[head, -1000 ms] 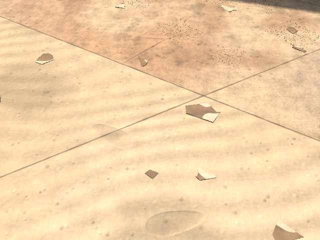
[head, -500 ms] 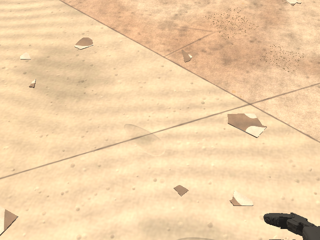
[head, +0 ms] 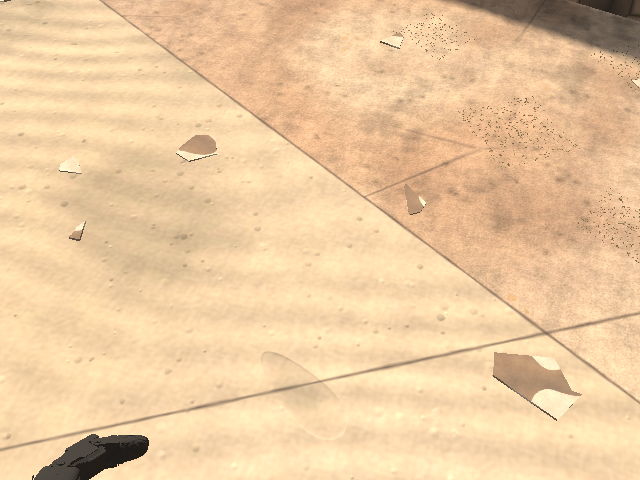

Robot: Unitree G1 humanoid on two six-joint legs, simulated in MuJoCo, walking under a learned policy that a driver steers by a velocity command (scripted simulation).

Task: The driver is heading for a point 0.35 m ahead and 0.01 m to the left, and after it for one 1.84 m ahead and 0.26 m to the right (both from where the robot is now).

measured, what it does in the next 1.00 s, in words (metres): walks ahead: right foot, then left foot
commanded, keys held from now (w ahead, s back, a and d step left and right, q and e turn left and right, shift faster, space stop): w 0.20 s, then no key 0.80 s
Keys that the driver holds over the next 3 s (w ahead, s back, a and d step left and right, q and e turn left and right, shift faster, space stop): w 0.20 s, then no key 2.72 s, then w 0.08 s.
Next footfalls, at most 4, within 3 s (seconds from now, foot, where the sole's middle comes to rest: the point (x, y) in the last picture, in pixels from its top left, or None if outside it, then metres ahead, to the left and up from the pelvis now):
0.04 right None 0.18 -0.13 -0.77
0.46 left None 0.40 0.11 -0.77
0.76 right None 0.36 -0.14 -0.77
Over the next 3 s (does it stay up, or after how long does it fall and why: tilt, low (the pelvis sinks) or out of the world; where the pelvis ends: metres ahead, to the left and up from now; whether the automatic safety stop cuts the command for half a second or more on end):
stays up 0.35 -0.01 0.00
